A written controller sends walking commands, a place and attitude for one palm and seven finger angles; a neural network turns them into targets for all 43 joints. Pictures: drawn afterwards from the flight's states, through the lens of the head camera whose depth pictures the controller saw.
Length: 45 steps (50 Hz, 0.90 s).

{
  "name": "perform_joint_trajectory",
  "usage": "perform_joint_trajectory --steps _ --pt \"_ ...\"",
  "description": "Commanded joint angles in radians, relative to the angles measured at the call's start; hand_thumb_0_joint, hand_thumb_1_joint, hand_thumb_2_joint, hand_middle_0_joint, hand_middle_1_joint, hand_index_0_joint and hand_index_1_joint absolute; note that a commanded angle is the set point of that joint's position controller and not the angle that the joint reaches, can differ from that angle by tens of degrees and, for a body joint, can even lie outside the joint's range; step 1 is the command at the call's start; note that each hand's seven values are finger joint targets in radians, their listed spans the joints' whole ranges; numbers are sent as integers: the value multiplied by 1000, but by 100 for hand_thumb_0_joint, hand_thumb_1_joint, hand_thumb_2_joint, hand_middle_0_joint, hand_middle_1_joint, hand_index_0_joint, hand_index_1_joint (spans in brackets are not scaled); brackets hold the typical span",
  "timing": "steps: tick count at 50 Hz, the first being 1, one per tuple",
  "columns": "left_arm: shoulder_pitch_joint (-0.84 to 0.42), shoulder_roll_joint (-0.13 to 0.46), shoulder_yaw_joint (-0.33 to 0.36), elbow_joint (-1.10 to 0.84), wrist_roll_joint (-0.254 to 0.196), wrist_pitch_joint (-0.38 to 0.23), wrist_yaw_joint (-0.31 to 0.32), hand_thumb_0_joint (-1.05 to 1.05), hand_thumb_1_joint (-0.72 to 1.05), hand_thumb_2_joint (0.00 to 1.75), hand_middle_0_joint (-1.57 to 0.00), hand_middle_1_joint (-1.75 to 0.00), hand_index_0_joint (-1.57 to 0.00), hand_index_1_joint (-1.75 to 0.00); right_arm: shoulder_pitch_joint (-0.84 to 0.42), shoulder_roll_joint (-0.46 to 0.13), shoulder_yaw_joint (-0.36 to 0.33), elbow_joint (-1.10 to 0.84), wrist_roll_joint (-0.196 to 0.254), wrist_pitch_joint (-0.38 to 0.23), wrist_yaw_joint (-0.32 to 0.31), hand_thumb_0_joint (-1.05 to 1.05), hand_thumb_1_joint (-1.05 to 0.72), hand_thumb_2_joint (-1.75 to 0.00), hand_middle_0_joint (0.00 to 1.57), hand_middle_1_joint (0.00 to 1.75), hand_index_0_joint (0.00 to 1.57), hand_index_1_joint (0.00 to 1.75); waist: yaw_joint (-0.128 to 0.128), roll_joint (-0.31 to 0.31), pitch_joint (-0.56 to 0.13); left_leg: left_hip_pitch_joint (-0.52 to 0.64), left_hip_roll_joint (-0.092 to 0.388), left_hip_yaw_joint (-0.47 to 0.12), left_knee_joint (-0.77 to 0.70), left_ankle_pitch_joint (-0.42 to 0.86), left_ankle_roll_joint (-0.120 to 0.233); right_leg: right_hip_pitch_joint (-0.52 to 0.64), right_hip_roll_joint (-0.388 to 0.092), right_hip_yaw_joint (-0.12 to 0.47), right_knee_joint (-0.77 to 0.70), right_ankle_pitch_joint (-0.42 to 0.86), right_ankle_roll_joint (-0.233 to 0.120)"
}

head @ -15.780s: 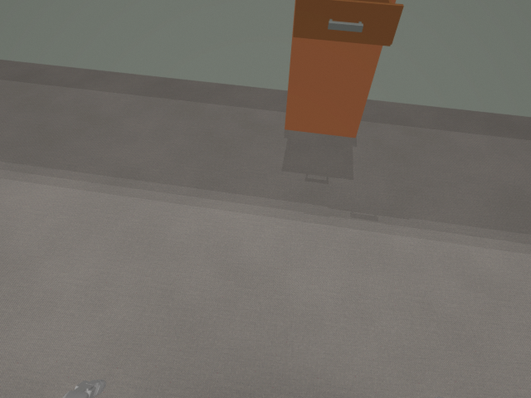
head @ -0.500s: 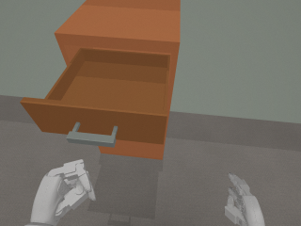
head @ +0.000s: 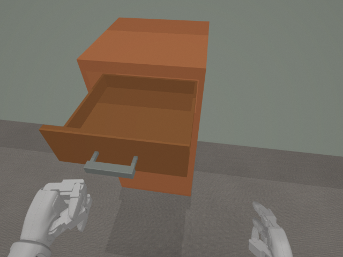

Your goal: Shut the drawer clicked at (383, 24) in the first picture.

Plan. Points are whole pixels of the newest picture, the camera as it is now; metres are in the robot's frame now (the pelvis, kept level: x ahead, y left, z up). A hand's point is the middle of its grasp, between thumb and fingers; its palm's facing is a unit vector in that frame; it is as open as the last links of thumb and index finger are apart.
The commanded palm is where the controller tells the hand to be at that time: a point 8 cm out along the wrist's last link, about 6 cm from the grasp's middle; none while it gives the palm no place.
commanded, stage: raise the hand and make a fist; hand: left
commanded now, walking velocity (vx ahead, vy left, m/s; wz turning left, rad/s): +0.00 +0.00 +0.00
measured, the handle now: (112, 163) +0.34 +0.20 +0.02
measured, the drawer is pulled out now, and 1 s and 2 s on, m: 0.30 0.30 0.30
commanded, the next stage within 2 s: bring the fist close to the handle in 0.26 s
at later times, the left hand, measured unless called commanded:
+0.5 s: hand (82, 215) +0.17 +0.18 +0.11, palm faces +0.02 -1.00 -0.08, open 3.3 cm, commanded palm +0.14 +0.23 +0.11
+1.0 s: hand (102, 202) +0.22 +0.17 +0.06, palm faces -0.04 -1.00 -0.06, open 3.3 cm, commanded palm +0.19 +0.23 +0.06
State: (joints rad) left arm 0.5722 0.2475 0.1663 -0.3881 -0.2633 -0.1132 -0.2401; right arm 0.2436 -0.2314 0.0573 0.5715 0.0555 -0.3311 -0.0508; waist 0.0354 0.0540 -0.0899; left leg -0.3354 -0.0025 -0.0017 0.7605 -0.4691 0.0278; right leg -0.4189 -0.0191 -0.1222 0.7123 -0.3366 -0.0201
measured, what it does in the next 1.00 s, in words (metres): stands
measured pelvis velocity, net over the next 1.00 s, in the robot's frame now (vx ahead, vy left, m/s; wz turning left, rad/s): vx -0.02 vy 0.00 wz -0.01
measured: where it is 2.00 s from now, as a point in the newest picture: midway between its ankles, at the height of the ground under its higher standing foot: outside the picture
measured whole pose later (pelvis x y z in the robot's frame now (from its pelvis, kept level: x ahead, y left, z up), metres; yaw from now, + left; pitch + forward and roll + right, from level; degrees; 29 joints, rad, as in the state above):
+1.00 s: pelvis -0.02 +0.00 -0.01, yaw +0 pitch +7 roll -1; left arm 0.31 0.22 0.15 -0.02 -0.24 -0.28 -0.24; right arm 0.26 -0.26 0.03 0.61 0.02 -0.34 -0.04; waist -0.01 0.03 -0.06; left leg -0.49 -0.01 0.01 0.83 -0.46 0.03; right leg -0.58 -0.03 -0.11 0.79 -0.33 -0.02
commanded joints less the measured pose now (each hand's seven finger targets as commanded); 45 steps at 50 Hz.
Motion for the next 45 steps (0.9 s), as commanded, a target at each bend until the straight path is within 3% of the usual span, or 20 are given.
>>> perform_joint_trajectory --steps 1,2,5,7,13,16,17,22,29,31,34,35,36,40,41,43,45 --pt "-6 124 99 -206 -26 -60 -9 0 90 90 -140 -160 -140 -160 -138 -106 -47 -174 10 -85 -9 0 -90 -90 20 30 20 30 18 -17 -54 -69 4 -33 -141 331 -18 157 7 53 -103 226 -5" --pt "-19 110 82 -217 -28 -66 -9 0 90 90 -140 -160 -140 -160 -131 -104 -45 -173 10 -90 -7 0 -90 -90 20 30 20 30 13 3 -50 -62 2 -30 -144 319 -18 149 5 55 -110 213 -4" --pt "-28 105 73 -221 -24 -85 3 0 90 90 -140 -160 -140 -160 -120 -107 -49 -169 7 -103 -6 0 -90 -90 20 30 20 30 8 -17 -41 -59 3 -31 -147 298 -16 134 8 54 -114 186 -2" --pt "-30 119 93 -210 -20 -89 12 0 90 90 -140 -160 -140 -160 -122 -109 -50 -165 7 -108 -6 0 -90 -90 20 30 20 30 14 1 -34 -64 4 -32 -152 290 -18 136 8 55 -115 172 -5" --pt "-60 108 74 -182 -17 -87 4 0 90 90 -140 -160 -140 -160 -120 -113 -50 -156 7 -113 -11 0 -90 -90 20 30 20 30 4 -30 -14 -67 3 -32 -159 266 -13 128 8 62 -132 152 -2" --pt "-63 139 120 -161 -26 -86 -3 0 90 90 -140 -160 -140 -160 -128 -115 -51 -150 7 -113 -17 0 -90 -90 20 30 20 30 11 -45 -31 -70 1 -32 -161 255 -12 143 9 71 -143 132 -3" --pt "-69 132 113 -161 -26 -86 -7 0 90 90 -140 -160 -140 -160 -130 -113 -48 -151 8 -114 -17 0 -90 -90 20 30 20 30 11 -25 -24 -71 1 -31 -165 255 -13 143 7 73 -144 131 -3" --pt "-150 110 97 -69 -40 -89 -29 0 90 90 -140 -160 -140 -160 -120 -125 -47 -132 6 -115 -27 0 -90 -90 20 30 20 30 -8 -52 17 -93 -2 -34 -161 201 -10 100 8 83 -164 51 3" --pt "-240 106 68 -26 -18 -138 -31 0 90 90 -140 -160 -140 -160 -97 -134 -52 -118 -10 -121 -19 0 -90 -90 20 30 20 30 -24 -16 -44 -100 -9 -32 -134 220 -7 95 -2 83 -134 78 5" --pt "-257 123 92 17 -15 -150 -20 0 90 90 -140 -160 -140 -160 -96 -139 -56 -106 -15 -113 -19 0 -90 -90 20 30 20 30 -24 -44 -44 -119 -9 -35 -129 217 -8 91 0 82 -127 70 5" --pt "-221 102 79 29 -10 -164 -16 0 90 90 -140 -160 -140 -160 -88 -134 -62 -117 -17 -108 -10 0 -90 -90 20 30 20 30 -15 -19 -90 -117 -10 -29 -120 274 -12 107 -4 71 -95 155 1" --pt "-226 99 79 54 -10 -165 -14 0 90 90 -140 -160 -140 -160 -85 -136 -63 -116 -20 -102 -9 0 -90 -90 20 30 20 30 -19 -46 -83 -132 -11 -30 -115 277 -12 104 -3 72 -90 164 2" --pt "-229 114 100 73 -7 -171 -9 0 90 90 -140 -160 -140 -160 -92 -138 -67 -109 -20 -93 -9 0 -90 -90 20 30 20 30 -18 -53 -81 -146 -10 -29 -113 269 -12 101 -2 73 -90 149 1" --pt "-287 97 67 92 -5 -195 -11 0 90 90 -140 -160 -140 -160 -76 -143 -67 -122 -22 -81 -8 0 -90 -90 20 30 20 30 -29 -32 -88 -164 -11 -28 -100 245 -14 66 -2 73 -70 122 1" --pt "-309 109 75 101 -2 -203 -6 0 90 90 -140 -160 -140 -160 -78 -148 -67 -119 -24 -77 -9 0 -90 -90 20 30 20 30 -32 -54 -90 -173 -9 -33 -96 243 -13 59 1 72 -65 115 1" --pt "-303 86 52 105 -1 -219 -7 0 90 90 -140 -160 -140 -160 -69 -144 -67 -127 -26 -77 -5 0 -90 -90 20 30 20 30 -29 -20 -119 -171 -11 -30 -86 258 -15 58 -1 73 -47 135 -2" --pt "-347 99 63 139 -2 -231 -6 0 90 90 -140 -160 -140 -160 -59 -151 -70 -119 -25 -71 -6 0 -90 -90 20 30 20 30 -39 -47 -120 -191 -10 -34 -76 244 -17 39 0 72 -36 122 0"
